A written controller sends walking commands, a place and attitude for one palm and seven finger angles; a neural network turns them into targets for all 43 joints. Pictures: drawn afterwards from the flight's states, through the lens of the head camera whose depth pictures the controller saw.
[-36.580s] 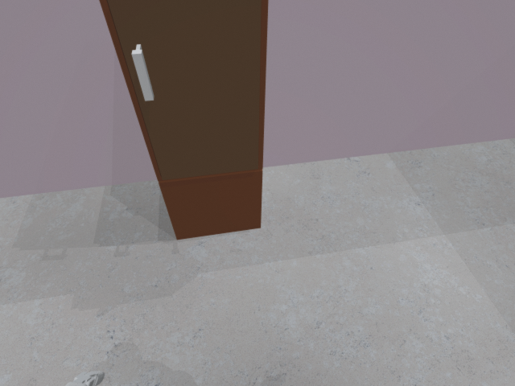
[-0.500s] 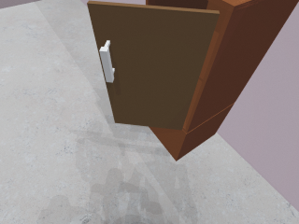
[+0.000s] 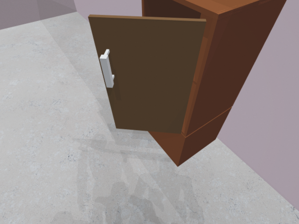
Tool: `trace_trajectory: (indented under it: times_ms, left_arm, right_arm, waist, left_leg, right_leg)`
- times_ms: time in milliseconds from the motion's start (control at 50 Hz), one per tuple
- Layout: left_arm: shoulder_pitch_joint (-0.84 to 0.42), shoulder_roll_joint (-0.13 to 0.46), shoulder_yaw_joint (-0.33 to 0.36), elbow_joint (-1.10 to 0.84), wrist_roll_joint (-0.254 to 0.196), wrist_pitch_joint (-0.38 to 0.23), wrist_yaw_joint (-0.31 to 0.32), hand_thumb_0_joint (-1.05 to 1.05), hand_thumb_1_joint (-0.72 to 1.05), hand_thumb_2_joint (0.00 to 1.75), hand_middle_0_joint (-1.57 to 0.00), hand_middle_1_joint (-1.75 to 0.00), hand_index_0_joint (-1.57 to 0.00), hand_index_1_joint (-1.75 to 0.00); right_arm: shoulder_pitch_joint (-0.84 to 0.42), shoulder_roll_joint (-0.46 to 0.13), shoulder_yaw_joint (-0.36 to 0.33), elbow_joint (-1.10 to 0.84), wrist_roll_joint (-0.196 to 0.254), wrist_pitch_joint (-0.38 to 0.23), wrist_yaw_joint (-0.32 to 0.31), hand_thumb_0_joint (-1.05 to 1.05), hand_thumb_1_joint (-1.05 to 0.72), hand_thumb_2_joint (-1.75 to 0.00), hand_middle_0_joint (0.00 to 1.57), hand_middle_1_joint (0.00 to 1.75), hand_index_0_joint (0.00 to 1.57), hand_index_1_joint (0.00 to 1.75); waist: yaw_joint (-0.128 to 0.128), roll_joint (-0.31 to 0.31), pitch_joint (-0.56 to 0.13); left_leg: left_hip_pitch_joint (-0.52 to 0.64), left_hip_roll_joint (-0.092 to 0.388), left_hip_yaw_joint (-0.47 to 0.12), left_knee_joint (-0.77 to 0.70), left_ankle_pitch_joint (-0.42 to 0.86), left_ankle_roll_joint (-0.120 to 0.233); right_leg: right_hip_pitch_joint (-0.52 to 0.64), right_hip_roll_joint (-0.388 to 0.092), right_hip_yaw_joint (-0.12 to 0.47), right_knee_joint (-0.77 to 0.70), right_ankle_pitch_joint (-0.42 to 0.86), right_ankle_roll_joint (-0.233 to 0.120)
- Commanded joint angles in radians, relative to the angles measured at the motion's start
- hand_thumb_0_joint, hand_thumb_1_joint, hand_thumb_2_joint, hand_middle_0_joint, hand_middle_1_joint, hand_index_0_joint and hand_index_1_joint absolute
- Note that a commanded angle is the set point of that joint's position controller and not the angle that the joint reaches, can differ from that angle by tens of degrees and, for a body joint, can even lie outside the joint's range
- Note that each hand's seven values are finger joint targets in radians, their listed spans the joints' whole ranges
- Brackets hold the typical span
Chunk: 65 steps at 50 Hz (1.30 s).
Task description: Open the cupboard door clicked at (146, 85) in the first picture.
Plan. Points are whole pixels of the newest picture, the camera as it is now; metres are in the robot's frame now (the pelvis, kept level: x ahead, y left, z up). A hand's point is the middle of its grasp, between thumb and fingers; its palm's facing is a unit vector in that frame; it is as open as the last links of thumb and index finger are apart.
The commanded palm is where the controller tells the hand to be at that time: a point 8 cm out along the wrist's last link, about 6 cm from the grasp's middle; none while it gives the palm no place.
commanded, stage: come to a stop and stand still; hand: left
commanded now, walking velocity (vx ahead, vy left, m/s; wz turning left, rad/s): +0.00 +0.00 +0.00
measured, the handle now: (108, 68) +0.61 +0.17 +0.08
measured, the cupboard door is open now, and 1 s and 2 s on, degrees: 49 49 49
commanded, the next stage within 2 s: look again from close up in 0.30 s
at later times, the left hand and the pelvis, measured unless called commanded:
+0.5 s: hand out of the picture -0.02 +0.14 -0.17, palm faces +0.01 -0.99 -0.17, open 7.4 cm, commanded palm none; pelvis +0.00 -0.01 +0.00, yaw -1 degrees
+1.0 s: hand out of the picture -0.06 +0.22 -0.18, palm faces +0.02 -0.98 -0.18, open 7.4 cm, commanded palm none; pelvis -0.05 +0.04 +0.00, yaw +0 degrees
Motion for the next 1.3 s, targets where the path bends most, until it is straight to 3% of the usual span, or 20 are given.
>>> trace_trajectory:
  times_ms: [0,120,360,380,400,420,440,480,520,540,580,620,780,940,1000,1100,1140,1200,1220,1280]
  left_arm:
    - [0.022,0.094,-0.002,-0.024,-0.012,-0.032,0.006,0.0,0.9,0.9,-0.2,-0.3,-0.2,-0.3]
    - [0.05,0.071,-0.011,0.013,-0.014,-0.031,0.007,0.0,0.9,0.9,-0.2,-0.3,-0.2,-0.3]
    - [0.1,0.037,-0.013,0.039,-0.017,-0.042,0.014,0.0,0.9,0.9,-0.2,-0.3,-0.2,-0.3]
    - [0.18,0.068,-0.015,0.048,0.01,-0.076,0.05,0.0,0.9,0.9,-0.2,-0.3,-0.2,-0.3]
    - [0.173,0.118,0.0,0.031,0.011,-0.09,0.053,0.0,0.9,0.9,-0.2,-0.3,-0.2,-0.3]
    - [0.186,0.109,-0.001,0.006,0.009,-0.09,0.048,0.0,0.9,0.9,-0.2,-0.3,-0.2,-0.3]
    - [0.185,0.096,-0.005,0.004,0.005,-0.087,0.05,0.0,0.9,0.9,-0.2,-0.3,-0.2,-0.3]
    - [0.154,0.091,-0.005,-0.022,-0.004,-0.084,0.044,0.0,0.9,0.9,-0.2,-0.3,-0.2,-0.3]
    - [0.145,0.052,-0.01,-0.038,-0.005,-0.063,0.039,0.0,0.9,0.9,-0.2,-0.3,-0.2,-0.3]
    - [0.153,0.033,-0.01,-0.041,0.0,-0.052,0.039,0.0,0.9,0.9,-0.2,-0.3,-0.2,-0.3]
    - [0.159,0.038,-0.015,-0.038,0.005,-0.045,0.032,0.0,0.9,0.9,-0.2,-0.3,-0.2,-0.3]
    - [0.169,0.05,-0.017,-0.033,0.007,-0.043,0.029,0.0,0.9,0.9,-0.2,-0.3,-0.2,-0.3]
    - [0.141,0.062,-0.019,-0.073,0.009,-0.023,0.013,0.0,0.9,0.9,-0.2,-0.3,-0.2,-0.3]
    - [0.193,0.068,-0.017,-0.068,0.013,-0.022,0.005,0.0,0.9,0.9,-0.2,-0.3,-0.2,-0.3]
    - [0.222,0.052,-0.017,-0.055,0.017,-0.016,-0.002,0.0,0.9,0.9,-0.2,-0.3,-0.2,-0.3]
    - [0.295,0.033,-0.004,-0.044,0.02,-0.003,-0.022,0.0,0.9,0.9,-0.2,-0.3,-0.2,-0.3]
    - [0.333,0.038,0.006,-0.033,0.018,-0.01,-0.023,0.0,0.9,0.9,-0.2,-0.3,-0.2,-0.3]
    - [0.315,0.105,0.026,-0.034,0.01,-0.029,-0.006,0.0,0.9,0.9,-0.2,-0.3,-0.2,-0.3]
    - [0.275,0.108,0.029,-0.044,0.005,-0.04,0.0,0.0,0.9,0.9,-0.2,-0.3,-0.2,-0.3]
    - [0.202,0.105,0.024,-0.055,0.01,-0.053,-0.003,0.0,0.9,0.9,-0.2,-0.3,-0.2,-0.3]
  right_arm:
    - [0.07,-0.069,0.003,0.007,0.0,-0.02,-0.001,0.0,-0.9,-0.9,0.2,0.3,0.2,0.3]
    - [0.091,-0.043,0.016,0.049,-0.005,-0.014,-0.001,0.0,-0.9,-0.9,0.2,0.3,0.2,0.3]
    - [0.145,-0.018,0.022,0.079,-0.004,-0.026,-0.009,0.0,-0.9,-0.9,0.2,0.3,0.2,0.3]
    - [0.001,-0.036,0.031,-0.013,0.007,-0.052,0.003,0.0,-0.9,-0.9,0.2,0.3,0.2,0.3]
    - [0.028,-0.002,0.037,-0.077,0.006,-0.047,0.003,0.0,-0.9,-0.9,0.2,0.3,0.2,0.3]
    - [0.096,0.03,0.033,-0.066,0.002,-0.051,-0.003,0.0,-0.9,-0.9,0.2,0.3,0.2,0.3]
    - [0.125,0.02,0.029,-0.058,0.002,-0.056,-0.005,0.0,-0.9,-0.9,0.2,0.3,0.2,0.3]
    - [0.167,-0.004,0.024,-0.051,0.007,-0.06,-0.005,0.0,-0.9,-0.9,0.2,0.3,0.2,0.3]
    - [0.165,-0.033,0.022,-0.046,0.003,-0.061,-0.01,0.0,-0.9,-0.9,0.2,0.3,0.2,0.3]
    - [0.146,-0.041,0.024,-0.055,0.001,-0.056,-0.012,0.0,-0.9,-0.9,0.2,0.3,0.2,0.3]
    - [0.12,-0.036,0.028,-0.063,0.0,-0.053,-0.01,0.0,-0.9,-0.9,0.2,0.3,0.2,0.3]
    - [0.111,-0.035,0.033,-0.073,0.0,-0.052,-0.006,0.0,-0.9,-0.9,0.2,0.3,0.2,0.3]
    - [0.085,-0.099,0.017,-0.109,-0.007,-0.043,0.003,0.0,-0.9,-0.9,0.2,0.3,0.2,0.3]
    - [0.075,-0.123,0.009,-0.12,-0.004,-0.042,0.008,0.0,-0.9,-0.9,0.2,0.3,0.2,0.3]
    - [0.099,-0.13,0.006,-0.102,-0.009,-0.03,0.008,0.0,-0.9,-0.9,0.2,0.3,0.2,0.3]
    - [0.074,-0.153,-0.007,-0.101,-0.011,-0.021,0.006,0.0,-0.9,-0.9,0.2,0.3,0.2,0.3]
    - [0.055,-0.138,-0.009,-0.107,-0.012,-0.023,0.007,0.0,-0.9,-0.9,0.2,0.3,0.2,0.3]
    - [0.04,-0.043,0.007,-0.125,-0.009,-0.027,0.022,0.0,-0.9,-0.9,0.2,0.3,0.2,0.3]
    - [0.032,-0.038,0.006,-0.127,-0.01,-0.033,0.026,0.0,-0.9,-0.9,0.2,0.3,0.2,0.3]
    - [0.077,-0.001,0.015,-0.113,-0.002,-0.058,0.036,0.0,-0.9,-0.9,0.2,0.3,0.2,0.3]
  waist:
    - [-0.001,-0.069,-0.014]
    - [0.005,-0.026,0.108]
    - [0.012,-0.038,0.058]
    - [0.071,-0.052,0.076]
    - [0.019,-0.111,0.047]
    - [0.014,-0.141,-0.065]
    - [0.005,-0.162,-0.133]
    - [-0.008,-0.181,-0.19]
    - [0.006,-0.052,-0.113]
    - [0.02,-0.038,-0.027]
    - [0.025,0.04,0.066]
    - [0.026,0.043,0.067]
    - [0.031,0.037,0.093]
    - [0.044,0.016,0.021]
    - [0.039,0.037,0.006]
    - [0.066,0.022,0.075]
    - [0.076,-0.024,0.065]
    - [0.058,-0.27,0.116]
    - [0.044,-0.248,0.128]
    - [0.002,-0.153,0.075]
  left_leg:
    - [0.143,0.077,-0.079,-0.071,0.195,0.009]
    - [0.092,0.067,-0.084,-0.119,0.09,0.001]
    - [0.11,0.074,-0.087,-0.116,0.163,0.001]
    - [-0.003,0.061,-0.036,0.155,0.143,-0.019]
    - [-0.107,0.008,-0.031,0.158,-0.064,-0.012]
    - [-0.092,-0.018,-0.022,0.137,-0.124,0.016]
    - [-0.077,-0.025,-0.021,0.093,-0.093,0.013]
    - [0.026,-0.018,-0.045,0.007,0.105,0.024]
    - [0.086,0.064,-0.104,0.038,0.38,0.046]
    - [0.052,0.091,-0.127,0.023,0.371,0.056]
    - [-0.003,0.078,-0.148,-0.006,0.269,0.058]
    - [-0.008,0.07,-0.155,-0.016,0.273,0.062]
    - [-0.109,0.09,-0.246,-0.208,-0.223,0.071]
    - [-0.104,0.102,-0.278,-0.27,-0.292,0.079]
    - [-0.079,0.124,-0.28,-0.295,-0.425,0.082]
    - [-0.19,0.163,-0.259,-0.297,-0.484,0.103]
    - [-0.218,0.107,-0.184,-0.21,-0.451,0.07]
    - [-0.292,-0.039,0.004,0.21,-0.221,0.027]
    - [-0.276,-0.027,-0.007,0.332,-0.172,0.035]
    - [-0.122,-0.012,-0.008,0.171,-0.153,0.041]
  right_leg:
    - [-0.085,-0.116,0.096,-0.143,0.31,-0.028]
    - [-0.115,-0.108,0.113,-0.219,0.105,-0.028]
    - [-0.044,-0.106,0.09,-0.204,0.227,-0.031]
    - [-0.068,-0.18,0.194,-0.174,0.854,0.04]
    - [0.082,-0.233,0.152,-0.084,1.299,0.037]
    - [0.178,-0.233,0.123,0.008,1.474,0.021]
    - [0.219,-0.205,0.087,0.058,1.45,-0.027]
    - [0.192,-0.153,0.079,0.101,1.165,-0.036]
    - [0.023,-0.106,0.069,0.055,0.674,-0.025]
    - [-0.045,-0.087,0.073,-0.004,0.445,-0.024]
    - [-0.101,-0.074,0.089,-0.045,0.259,-0.032]
    - [-0.095,-0.069,0.088,-0.051,0.235,-0.031]
    - [-0.109,-0.045,0.055,-0.05,0.016,-0.018]
    - [-0.074,-0.047,0.039,-0.044,0.027,-0.015]
    - [-0.1,-0.015,0.008,-0.007,-0.084,-0.021]
    - [-0.06,0.018,-0.02,0.008,-0.059,-0.038]
    - [-0.034,-0.008,0.048,-0.06,-0.125,-0.061]
    - [-0.113,-0.242,0.439,-0.328,-0.463,-0.173]
    - [-0.16,-0.284,0.484,-0.37,-0.43,-0.194]
    - [-0.199,-0.208,0.291,-0.262,-0.199,-0.159]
